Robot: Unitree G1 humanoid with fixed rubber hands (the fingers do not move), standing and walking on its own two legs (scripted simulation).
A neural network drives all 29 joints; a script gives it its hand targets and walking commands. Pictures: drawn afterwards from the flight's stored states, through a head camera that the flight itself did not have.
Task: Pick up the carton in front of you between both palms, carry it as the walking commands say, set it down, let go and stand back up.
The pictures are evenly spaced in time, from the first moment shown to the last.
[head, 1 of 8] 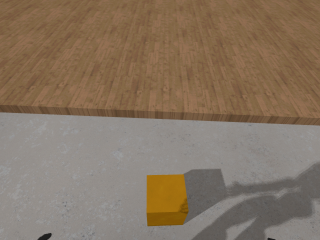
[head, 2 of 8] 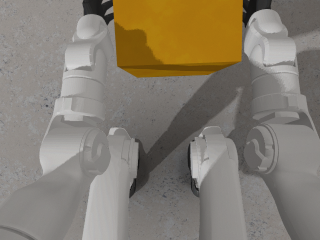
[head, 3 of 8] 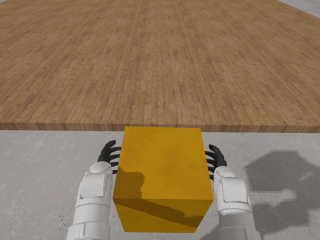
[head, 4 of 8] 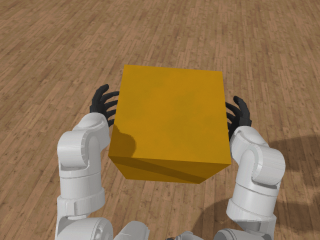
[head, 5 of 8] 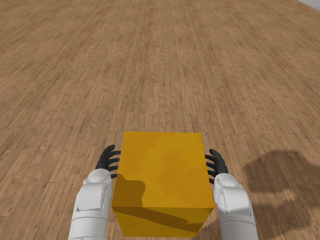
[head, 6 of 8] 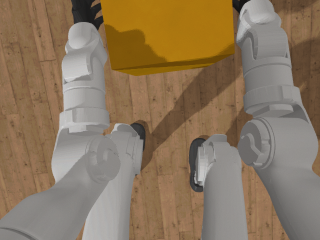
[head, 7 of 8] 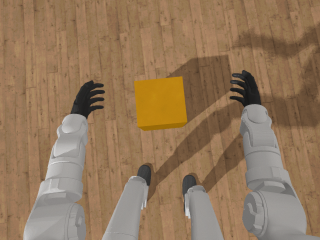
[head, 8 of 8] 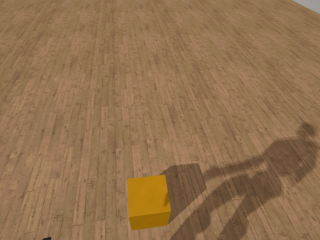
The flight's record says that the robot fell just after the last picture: no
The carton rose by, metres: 0.84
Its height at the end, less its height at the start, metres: +0.09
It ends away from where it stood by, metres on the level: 2.54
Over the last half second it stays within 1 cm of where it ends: yes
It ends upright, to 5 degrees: yes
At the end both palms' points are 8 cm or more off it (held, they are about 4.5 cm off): yes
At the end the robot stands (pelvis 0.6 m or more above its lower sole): yes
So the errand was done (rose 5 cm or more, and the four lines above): yes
